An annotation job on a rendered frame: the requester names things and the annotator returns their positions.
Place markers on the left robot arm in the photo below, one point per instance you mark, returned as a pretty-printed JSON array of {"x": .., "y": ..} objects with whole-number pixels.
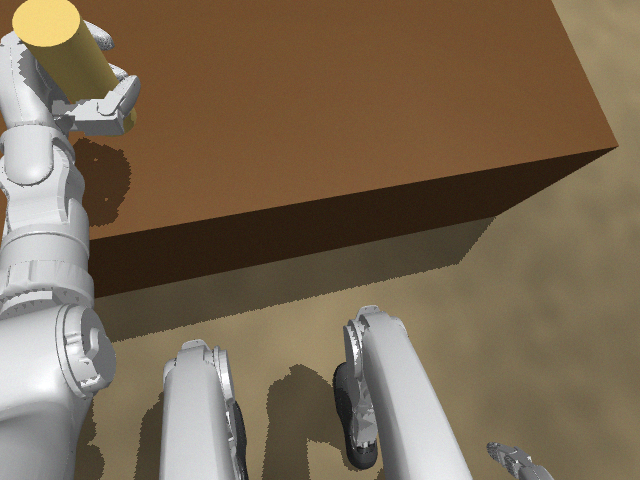
[{"x": 54, "y": 352}]

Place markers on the left robot hand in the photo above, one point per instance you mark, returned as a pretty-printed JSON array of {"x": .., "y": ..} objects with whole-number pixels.
[{"x": 29, "y": 96}]

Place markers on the right robot hand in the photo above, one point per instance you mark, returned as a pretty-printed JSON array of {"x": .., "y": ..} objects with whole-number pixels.
[{"x": 517, "y": 462}]

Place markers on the left robot foot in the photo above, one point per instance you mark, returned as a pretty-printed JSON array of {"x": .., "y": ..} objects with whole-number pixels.
[{"x": 241, "y": 441}]

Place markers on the can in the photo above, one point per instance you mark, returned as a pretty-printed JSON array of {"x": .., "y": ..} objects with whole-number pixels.
[{"x": 57, "y": 36}]

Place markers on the right robot foot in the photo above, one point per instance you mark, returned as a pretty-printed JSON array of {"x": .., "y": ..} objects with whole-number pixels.
[{"x": 359, "y": 457}]

